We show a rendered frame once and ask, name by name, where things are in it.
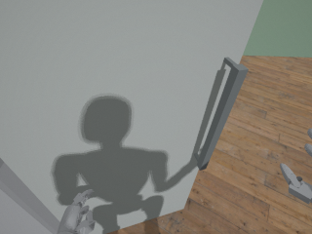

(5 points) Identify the fridge door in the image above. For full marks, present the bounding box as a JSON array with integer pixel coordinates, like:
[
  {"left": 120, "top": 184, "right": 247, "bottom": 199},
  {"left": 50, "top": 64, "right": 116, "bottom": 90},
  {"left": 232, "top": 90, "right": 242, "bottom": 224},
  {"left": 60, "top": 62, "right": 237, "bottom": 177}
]
[{"left": 0, "top": 0, "right": 263, "bottom": 234}]

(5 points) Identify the handle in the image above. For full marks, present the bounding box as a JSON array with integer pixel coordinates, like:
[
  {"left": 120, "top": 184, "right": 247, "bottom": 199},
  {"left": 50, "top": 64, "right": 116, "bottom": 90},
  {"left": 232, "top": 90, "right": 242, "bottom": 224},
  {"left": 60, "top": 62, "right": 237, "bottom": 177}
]
[{"left": 194, "top": 57, "right": 249, "bottom": 171}]

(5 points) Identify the robot left hand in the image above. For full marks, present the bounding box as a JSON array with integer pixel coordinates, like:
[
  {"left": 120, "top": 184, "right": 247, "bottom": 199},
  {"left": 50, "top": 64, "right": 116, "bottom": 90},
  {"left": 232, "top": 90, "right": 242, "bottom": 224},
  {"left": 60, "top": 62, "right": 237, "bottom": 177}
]
[{"left": 58, "top": 189, "right": 96, "bottom": 234}]

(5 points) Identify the robot right hand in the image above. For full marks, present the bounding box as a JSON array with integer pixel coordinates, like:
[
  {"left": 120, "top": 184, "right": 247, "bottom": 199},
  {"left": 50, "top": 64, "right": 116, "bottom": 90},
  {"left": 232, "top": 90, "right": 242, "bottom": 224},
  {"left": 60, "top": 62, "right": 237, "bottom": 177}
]
[{"left": 280, "top": 128, "right": 312, "bottom": 205}]

